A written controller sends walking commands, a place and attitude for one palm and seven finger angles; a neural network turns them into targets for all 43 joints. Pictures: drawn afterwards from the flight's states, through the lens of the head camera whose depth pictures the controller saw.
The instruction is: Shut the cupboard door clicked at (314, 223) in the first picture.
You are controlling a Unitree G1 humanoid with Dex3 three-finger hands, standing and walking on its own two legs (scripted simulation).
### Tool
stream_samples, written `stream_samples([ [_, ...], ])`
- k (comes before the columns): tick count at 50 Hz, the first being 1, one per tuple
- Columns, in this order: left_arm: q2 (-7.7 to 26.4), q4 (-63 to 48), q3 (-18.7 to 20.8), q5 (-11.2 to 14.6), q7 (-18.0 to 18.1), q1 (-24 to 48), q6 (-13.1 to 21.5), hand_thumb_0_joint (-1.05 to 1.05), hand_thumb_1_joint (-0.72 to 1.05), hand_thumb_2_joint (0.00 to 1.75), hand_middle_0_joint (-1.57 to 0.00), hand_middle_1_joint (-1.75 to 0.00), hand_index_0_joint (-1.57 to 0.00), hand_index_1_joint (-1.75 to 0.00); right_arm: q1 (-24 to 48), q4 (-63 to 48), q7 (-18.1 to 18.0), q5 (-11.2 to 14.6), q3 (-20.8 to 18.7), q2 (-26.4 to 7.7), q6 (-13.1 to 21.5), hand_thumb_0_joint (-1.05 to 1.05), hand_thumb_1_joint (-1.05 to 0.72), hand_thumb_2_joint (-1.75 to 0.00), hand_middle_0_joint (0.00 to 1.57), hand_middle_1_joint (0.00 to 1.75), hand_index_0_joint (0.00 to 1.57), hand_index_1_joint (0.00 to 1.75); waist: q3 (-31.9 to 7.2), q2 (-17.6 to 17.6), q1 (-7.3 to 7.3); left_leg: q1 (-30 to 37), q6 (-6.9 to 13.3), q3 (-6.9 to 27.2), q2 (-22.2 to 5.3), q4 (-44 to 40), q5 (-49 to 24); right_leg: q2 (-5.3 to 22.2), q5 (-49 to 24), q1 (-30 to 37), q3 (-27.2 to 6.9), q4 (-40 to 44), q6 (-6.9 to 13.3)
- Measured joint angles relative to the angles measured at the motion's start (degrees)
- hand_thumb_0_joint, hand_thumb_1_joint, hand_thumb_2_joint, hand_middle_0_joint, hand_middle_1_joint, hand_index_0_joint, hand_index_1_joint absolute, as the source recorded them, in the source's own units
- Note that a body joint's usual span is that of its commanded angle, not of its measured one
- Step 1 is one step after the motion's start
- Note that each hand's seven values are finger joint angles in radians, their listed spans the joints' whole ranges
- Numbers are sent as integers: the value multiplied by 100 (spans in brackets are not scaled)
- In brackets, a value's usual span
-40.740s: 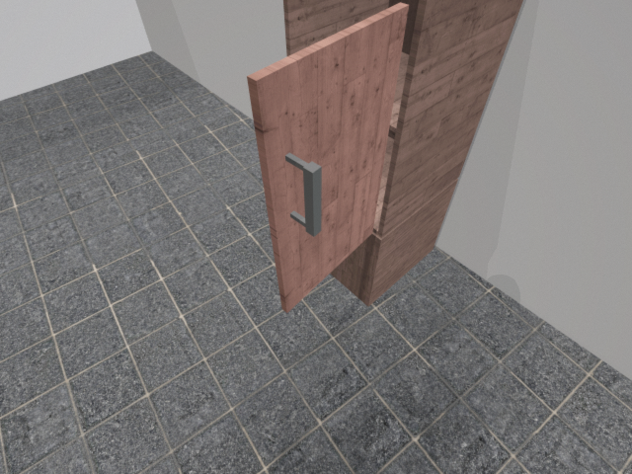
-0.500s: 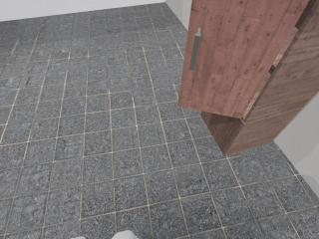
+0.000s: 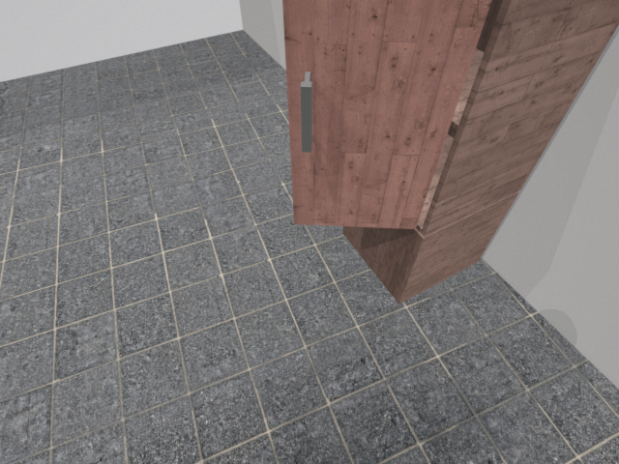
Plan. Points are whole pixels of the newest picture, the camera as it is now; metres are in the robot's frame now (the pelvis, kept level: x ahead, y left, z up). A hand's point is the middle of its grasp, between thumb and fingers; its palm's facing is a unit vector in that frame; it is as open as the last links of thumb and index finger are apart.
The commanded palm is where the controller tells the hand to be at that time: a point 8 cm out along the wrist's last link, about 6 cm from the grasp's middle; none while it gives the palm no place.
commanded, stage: take the last steps up to it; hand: left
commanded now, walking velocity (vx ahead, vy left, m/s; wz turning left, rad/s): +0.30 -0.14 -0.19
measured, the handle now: (307, 113) +0.74 +0.03 +0.05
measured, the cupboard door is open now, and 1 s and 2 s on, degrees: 58 58 58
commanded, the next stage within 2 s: come to a stop and stand still in 0.60 s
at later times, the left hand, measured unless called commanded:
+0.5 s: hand (205, 411) +0.23 +0.18 -0.16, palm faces -0.11 -0.98 -0.14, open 7.4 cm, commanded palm none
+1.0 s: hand (271, 328) +0.37 +0.09 -0.16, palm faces -0.06 -0.98 -0.21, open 7.2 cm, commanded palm none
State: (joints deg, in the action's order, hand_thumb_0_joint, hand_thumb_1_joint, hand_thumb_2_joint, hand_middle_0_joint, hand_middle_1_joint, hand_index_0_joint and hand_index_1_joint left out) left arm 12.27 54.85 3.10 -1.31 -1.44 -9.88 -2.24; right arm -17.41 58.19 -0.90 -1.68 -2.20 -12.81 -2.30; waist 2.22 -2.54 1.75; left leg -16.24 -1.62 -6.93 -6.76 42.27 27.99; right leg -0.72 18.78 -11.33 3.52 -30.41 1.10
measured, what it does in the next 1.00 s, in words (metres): walks ahead: left foot, then right foot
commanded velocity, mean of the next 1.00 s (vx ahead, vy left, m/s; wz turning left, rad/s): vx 0.06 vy -0.03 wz -0.06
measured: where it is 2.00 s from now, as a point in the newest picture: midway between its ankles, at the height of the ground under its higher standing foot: outside the picture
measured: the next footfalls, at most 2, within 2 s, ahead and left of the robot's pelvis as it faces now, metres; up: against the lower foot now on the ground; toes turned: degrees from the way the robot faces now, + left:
left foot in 0.28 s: +0.17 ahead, +0.11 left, +0.00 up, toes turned +6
right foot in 0.72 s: +0.32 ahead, -0.22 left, +0.00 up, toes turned -12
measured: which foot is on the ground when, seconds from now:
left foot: up 0.00-0.26, down 0.28-0.72, up 0.74-1.00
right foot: down 0.00-0.28, up 0.30-0.70, down 0.72-1.00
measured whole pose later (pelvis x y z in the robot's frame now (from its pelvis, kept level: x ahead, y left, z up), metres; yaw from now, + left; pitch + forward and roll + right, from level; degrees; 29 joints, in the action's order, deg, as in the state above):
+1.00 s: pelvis +0.27 -0.09 +0.01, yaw -5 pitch +0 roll -1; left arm 9.5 58.2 2.3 -1.3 2.1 -7.6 -0.4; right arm -9.6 58.2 -1.2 -0.5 -2.6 -11.0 -2.3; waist 5.3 -0.3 0.3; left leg -21.3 -2.8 -3.7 -0.6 44.3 24.9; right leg 2.5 13.3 -15.1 6.7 -28.9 0.7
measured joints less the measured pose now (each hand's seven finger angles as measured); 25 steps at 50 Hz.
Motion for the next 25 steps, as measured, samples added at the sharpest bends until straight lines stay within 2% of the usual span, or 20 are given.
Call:
stream_samples([
  [3,-121,46,-27,13,60,-248,129,0,91,90,-20,-30,-20,-29,33,148,37,-13,-58,-86,-76,1,-91,-89,20,30,20,30,-76,-25,-51,-623,-20,270,166,1371,46,-52,49,228,-37,261,93],
  [5,-154,132,-42,8,89,-422,185,0,91,90,-20,-30,-20,-29,98,116,75,-32,-85,-97,-23,1,-91,-89,20,30,20,30,-90,37,-37,-934,-69,256,183,1658,-248,-63,-37,408,-82,547,94],
  [9,-158,374,-66,-7,86,-647,234,0,91,90,-20,-30,-20,-30,247,-58,111,-34,-89,-43,112,1,-91,-90,20,30,20,30,-61,201,-19,-1131,-127,164,137,957,-629,-88,-41,676,-124,857,62],
  [13,-114,579,-37,15,40,-787,200,0,90,90,-20,-30,-20,-30,343,-179,92,-32,-38,22,306,1,-91,-90,20,30,20,30,0,358,-59,-710,-93,29,172,-456,-1158,-103,365,819,-160,552,-27],
  [14,-96,607,-20,29,31,-832,182,0,90,90,-20,-30,-20,-30,359,-199,77,-51,-25,33,381,1,-91,-90,20,30,20,30,2,416,-70,-593,33,-14,198,-660,-1369,-86,586,713,-211,182,-6],
  [16,-42,678,1,33,15,-829,92,0,91,90,-20,-30,-20,-30,411,-213,24,-111,19,105,499,1,-91,-90,20,30,20,30,18,564,-78,-562,289,-183,192,-385,-1169,-67,975,122,-348,-1365,80],
  [18,4,727,15,-2,-18,-746,24,1,91,90,-20,-30,-20,-29,350,-223,-34,-108,58,171,545,1,-91,-89,20,30,20,30,6,605,-53,-336,359,-307,153,-480,-979,-58,770,-557,-363,-2834,100],
  [19,27,720,30,-19,-41,-666,14,1,91,90,-20,-30,-20,-29,288,-208,-59,-103,69,205,561,0,-91,-89,20,30,20,30,15,606,-40,-179,326,-336,142,-650,-997,-1,561,-838,-315,-3268,77],
  [21,63,625,63,-38,-73,-475,12,1,91,90,-19,-30,-20,-29,149,-121,-92,-94,96,268,582,0,-91,-89,20,30,20,30,52,584,-54,151,269,-385,116,-1057,-1107,144,195,-1298,-255,-3580,1],
  [25,89,354,75,-25,-85,-113,48,1,91,90,-19,-30,-20,-29,-158,94,-69,-69,123,360,554,0,-91,-89,20,30,20,30,109,479,-50,730,190,-463,37,-1772,-1263,422,-368,-1842,-207,-2923,-121],
])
